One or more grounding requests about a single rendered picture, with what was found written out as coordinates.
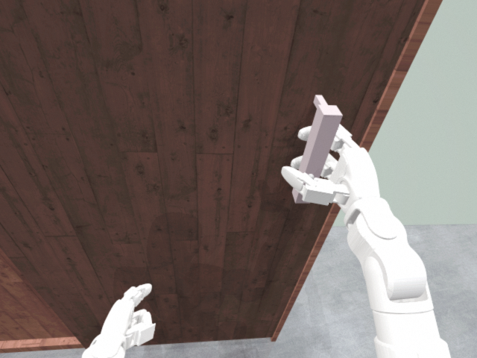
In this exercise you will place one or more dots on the robot right hand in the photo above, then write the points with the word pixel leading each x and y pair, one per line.
pixel 354 169

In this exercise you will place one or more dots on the left robot forearm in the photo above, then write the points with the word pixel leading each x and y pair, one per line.
pixel 109 344

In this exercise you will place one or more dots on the robot left hand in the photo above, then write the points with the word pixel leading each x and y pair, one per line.
pixel 136 326

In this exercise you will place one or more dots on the handle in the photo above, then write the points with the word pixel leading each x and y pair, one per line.
pixel 324 128

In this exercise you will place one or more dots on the right robot forearm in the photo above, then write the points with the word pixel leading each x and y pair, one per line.
pixel 396 283

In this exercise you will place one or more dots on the wardrobe door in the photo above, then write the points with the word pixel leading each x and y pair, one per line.
pixel 24 314
pixel 142 141

